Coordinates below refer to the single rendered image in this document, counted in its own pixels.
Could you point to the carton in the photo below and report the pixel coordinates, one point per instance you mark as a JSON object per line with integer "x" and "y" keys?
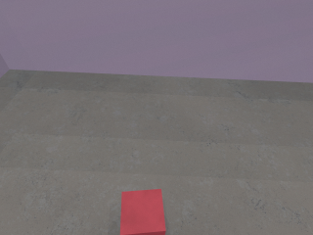
{"x": 142, "y": 213}

